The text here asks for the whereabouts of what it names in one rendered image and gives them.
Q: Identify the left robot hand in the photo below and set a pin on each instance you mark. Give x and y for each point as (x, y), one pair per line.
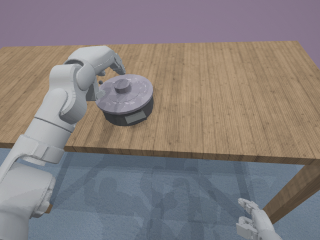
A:
(100, 58)

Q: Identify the lid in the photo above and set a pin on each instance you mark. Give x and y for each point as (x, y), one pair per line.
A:
(115, 103)

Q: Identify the robot left forearm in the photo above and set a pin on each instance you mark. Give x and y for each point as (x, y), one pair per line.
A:
(62, 107)

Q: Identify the left robot upper arm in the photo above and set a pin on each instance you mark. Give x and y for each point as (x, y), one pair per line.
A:
(25, 192)

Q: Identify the robot right forearm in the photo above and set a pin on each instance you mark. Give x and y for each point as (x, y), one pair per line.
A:
(268, 235)

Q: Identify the pot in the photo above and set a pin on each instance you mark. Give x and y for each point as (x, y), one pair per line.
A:
(132, 118)

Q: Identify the table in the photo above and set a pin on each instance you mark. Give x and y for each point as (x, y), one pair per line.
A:
(252, 101)

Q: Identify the knob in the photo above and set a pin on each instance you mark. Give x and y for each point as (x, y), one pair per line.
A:
(122, 86)

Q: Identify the right robot hand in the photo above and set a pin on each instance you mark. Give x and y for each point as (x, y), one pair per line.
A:
(249, 229)

